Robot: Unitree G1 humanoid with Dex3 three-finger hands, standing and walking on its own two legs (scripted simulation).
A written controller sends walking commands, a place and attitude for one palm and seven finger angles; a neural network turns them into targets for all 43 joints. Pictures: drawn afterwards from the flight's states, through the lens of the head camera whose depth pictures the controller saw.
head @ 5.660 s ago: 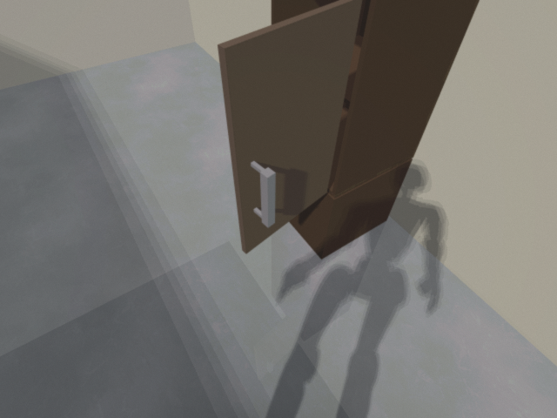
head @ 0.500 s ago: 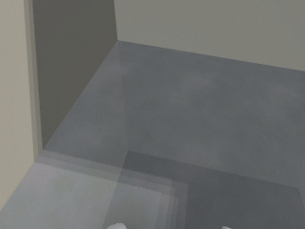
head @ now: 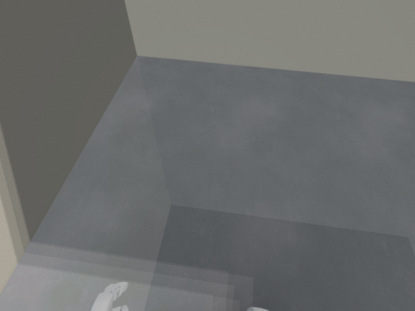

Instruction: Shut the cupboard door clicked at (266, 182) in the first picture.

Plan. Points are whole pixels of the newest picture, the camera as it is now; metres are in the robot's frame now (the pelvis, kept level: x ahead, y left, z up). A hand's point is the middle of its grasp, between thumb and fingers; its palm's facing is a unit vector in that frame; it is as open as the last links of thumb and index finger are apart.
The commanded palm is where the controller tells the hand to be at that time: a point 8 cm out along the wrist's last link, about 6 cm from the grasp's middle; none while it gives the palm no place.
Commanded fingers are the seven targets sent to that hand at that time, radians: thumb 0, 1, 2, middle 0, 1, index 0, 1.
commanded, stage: walk to a spot facing it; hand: left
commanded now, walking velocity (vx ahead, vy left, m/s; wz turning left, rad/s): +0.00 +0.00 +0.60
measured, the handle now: out of the picture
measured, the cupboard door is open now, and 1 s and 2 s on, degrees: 100 100 100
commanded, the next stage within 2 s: none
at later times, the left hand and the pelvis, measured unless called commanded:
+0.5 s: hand out of the picture +0.12 +0.23 -0.15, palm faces +0.30 -0.92 -0.26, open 7.4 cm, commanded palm none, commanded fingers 0.00 0.90 0.90 -0.20 -0.30 -0.20 -0.30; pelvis +0.07 -0.01 +0.01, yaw +17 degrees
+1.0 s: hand out of the picture +0.00 +0.14 -0.18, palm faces +0.62 -0.76 -0.20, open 7.4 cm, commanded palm none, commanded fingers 0.00 0.90 0.90 -0.20 -0.30 -0.20 -0.30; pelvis +0.10 -0.03 -0.01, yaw +37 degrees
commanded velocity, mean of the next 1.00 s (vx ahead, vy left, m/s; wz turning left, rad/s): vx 0.00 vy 0.00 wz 0.60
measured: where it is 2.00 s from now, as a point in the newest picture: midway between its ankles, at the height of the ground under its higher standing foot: outside the picture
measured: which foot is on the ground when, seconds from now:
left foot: up 0.00-0.18, down 0.20-0.56, up 0.58-0.96, down 0.98-1.00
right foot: down 0.00-0.20, up 0.22-0.54, down 0.56-0.96, up 0.98-1.00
